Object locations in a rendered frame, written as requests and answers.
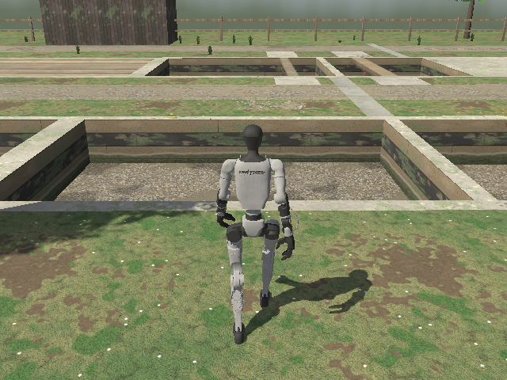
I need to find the robot right forearm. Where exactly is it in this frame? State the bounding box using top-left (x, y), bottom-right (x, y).
top-left (278, 193), bottom-right (294, 237)

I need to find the robot right shin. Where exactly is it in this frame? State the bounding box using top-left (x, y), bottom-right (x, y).
top-left (261, 251), bottom-right (275, 297)

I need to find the robot right hand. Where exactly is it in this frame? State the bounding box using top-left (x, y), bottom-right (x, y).
top-left (276, 235), bottom-right (295, 260)

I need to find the right robot upper arm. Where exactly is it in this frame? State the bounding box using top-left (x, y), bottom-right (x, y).
top-left (269, 158), bottom-right (286, 204)

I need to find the robot left hand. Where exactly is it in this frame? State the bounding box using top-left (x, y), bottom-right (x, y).
top-left (216, 213), bottom-right (235, 228)

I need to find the humanoid robot torso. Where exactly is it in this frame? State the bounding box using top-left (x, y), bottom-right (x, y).
top-left (234, 155), bottom-right (272, 238)

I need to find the robot left forearm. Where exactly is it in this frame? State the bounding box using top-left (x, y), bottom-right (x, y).
top-left (216, 189), bottom-right (227, 217)

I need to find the left robot upper arm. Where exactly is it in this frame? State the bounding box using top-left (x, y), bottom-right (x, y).
top-left (219, 159), bottom-right (237, 201)

